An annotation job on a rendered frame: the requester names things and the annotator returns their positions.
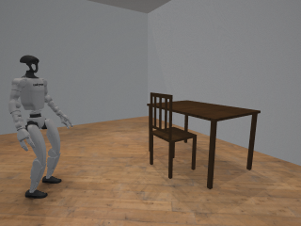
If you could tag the humanoid robot head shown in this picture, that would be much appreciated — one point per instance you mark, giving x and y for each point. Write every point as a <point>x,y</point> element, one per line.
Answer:
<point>29,60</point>

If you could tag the left robot upper arm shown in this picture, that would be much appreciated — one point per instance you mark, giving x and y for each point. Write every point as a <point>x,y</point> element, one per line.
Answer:
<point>47,98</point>

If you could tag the chair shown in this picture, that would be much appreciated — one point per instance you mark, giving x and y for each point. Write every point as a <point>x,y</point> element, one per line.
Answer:
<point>170,134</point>

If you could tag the left robot thigh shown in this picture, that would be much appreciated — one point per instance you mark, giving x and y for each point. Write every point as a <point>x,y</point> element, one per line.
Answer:
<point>53,136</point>

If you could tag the left robot hand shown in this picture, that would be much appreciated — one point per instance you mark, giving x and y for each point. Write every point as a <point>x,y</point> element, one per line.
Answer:
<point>66,120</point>

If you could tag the robot right forearm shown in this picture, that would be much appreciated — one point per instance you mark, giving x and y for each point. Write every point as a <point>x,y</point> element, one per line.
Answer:
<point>16,115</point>

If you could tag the table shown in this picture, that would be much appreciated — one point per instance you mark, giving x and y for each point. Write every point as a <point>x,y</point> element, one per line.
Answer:
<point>212,113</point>

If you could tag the right robot hand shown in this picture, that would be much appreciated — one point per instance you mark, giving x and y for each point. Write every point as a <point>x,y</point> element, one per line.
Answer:
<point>23,134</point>

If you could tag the robot left forearm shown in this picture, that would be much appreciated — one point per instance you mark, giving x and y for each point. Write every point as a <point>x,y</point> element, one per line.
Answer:
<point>55,108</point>

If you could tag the right robot upper arm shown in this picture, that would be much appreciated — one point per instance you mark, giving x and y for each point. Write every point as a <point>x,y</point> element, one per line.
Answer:
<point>17,85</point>

